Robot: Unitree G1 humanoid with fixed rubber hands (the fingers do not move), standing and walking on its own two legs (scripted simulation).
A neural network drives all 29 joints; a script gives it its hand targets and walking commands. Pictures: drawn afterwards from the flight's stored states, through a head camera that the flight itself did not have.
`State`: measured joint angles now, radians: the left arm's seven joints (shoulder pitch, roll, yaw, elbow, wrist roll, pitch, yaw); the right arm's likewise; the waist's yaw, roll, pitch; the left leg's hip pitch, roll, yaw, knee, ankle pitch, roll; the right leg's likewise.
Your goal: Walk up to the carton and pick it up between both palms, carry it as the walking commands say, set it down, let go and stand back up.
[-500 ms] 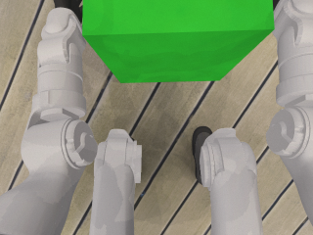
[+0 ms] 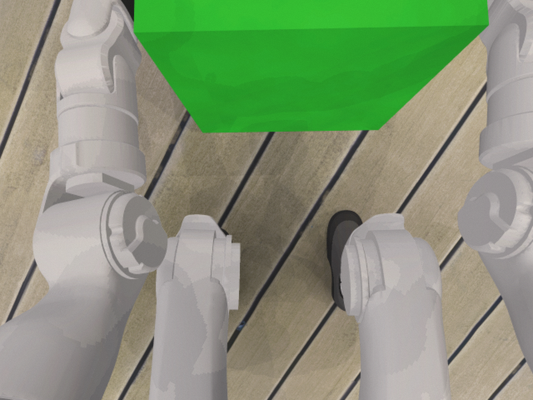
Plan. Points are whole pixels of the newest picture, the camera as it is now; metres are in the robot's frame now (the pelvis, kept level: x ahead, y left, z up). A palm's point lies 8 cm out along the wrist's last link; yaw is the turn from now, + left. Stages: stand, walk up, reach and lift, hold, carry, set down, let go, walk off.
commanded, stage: set down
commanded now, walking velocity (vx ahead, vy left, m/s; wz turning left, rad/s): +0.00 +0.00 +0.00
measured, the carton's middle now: (295, 16) +0.56 -0.03 -0.23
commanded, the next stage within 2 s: none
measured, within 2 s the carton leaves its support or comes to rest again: rests again in 0.80 s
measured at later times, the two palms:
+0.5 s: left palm out of the picture +0.56 +0.17 -0.14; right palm out of the picture +0.57 -0.22 -0.14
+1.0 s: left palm (118, 27) +0.55 +0.19 -0.20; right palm out of the picture +0.56 -0.23 -0.18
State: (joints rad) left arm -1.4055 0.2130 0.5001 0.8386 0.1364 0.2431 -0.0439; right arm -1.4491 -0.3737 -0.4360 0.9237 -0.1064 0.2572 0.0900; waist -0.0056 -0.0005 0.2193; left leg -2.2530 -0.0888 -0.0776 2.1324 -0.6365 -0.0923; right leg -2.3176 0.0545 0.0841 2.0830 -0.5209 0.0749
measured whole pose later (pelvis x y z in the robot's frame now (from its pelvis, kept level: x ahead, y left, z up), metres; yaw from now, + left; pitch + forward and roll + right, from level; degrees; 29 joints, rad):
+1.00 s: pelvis -0.01 +0.00 -0.02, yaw +0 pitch +33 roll +0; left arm -1.50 0.44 0.07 1.00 -0.22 0.12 0.13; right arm -1.54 -0.50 -0.14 1.06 0.25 0.11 -0.07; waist -0.02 -0.01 0.52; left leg -2.16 -0.07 -0.08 2.22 -0.63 -0.08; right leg -2.21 0.01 0.05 2.17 -0.54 0.05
